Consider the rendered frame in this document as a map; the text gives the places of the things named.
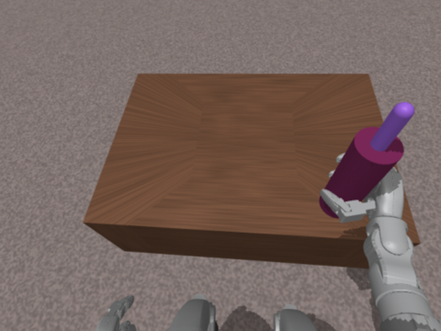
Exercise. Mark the right robot hand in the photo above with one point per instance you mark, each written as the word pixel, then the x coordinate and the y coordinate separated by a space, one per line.
pixel 386 199

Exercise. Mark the left robot hand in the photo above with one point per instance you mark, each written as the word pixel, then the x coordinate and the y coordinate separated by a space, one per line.
pixel 116 312

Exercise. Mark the right robot arm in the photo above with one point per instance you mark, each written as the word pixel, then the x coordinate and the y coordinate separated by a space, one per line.
pixel 398 294

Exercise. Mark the bottle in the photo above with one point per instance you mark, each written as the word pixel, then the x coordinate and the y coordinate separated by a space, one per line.
pixel 370 156

